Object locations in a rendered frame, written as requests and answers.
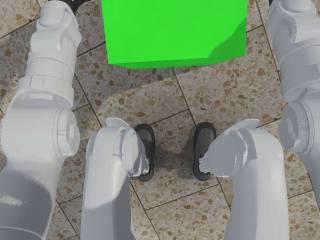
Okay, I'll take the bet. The right robot upper arm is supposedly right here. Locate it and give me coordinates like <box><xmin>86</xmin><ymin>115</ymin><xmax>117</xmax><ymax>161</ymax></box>
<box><xmin>278</xmin><ymin>97</ymin><xmax>320</xmax><ymax>208</ymax></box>

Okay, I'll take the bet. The left robot thigh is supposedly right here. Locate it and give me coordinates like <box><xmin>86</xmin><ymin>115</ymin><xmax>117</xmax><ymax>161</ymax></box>
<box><xmin>80</xmin><ymin>126</ymin><xmax>141</xmax><ymax>240</ymax></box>

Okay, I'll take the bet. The left robot upper arm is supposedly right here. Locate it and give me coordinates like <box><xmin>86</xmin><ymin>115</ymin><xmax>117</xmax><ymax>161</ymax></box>
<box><xmin>0</xmin><ymin>106</ymin><xmax>80</xmax><ymax>240</ymax></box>

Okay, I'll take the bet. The right robot forearm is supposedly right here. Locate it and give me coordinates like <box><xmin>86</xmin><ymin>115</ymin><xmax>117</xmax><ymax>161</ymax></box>
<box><xmin>265</xmin><ymin>0</ymin><xmax>320</xmax><ymax>104</ymax></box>

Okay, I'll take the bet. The left robot forearm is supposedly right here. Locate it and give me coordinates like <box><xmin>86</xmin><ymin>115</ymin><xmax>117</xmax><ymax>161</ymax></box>
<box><xmin>0</xmin><ymin>0</ymin><xmax>82</xmax><ymax>155</ymax></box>

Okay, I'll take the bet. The robot left hand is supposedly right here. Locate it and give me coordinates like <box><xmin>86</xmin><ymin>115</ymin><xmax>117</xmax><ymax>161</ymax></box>
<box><xmin>48</xmin><ymin>0</ymin><xmax>91</xmax><ymax>16</ymax></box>

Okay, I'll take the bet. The left robot shin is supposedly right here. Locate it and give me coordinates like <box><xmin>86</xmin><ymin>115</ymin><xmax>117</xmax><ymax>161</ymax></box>
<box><xmin>85</xmin><ymin>117</ymin><xmax>150</xmax><ymax>177</ymax></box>

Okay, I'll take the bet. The carton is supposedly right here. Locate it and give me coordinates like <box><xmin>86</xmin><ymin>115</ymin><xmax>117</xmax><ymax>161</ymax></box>
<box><xmin>101</xmin><ymin>0</ymin><xmax>248</xmax><ymax>70</ymax></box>

